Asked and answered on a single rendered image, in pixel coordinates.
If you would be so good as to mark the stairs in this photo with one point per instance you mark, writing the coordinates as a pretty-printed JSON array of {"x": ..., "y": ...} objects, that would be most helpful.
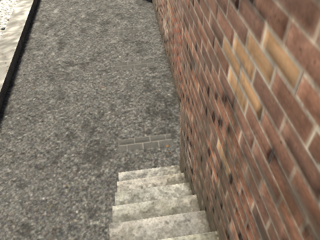
[{"x": 157, "y": 204}]

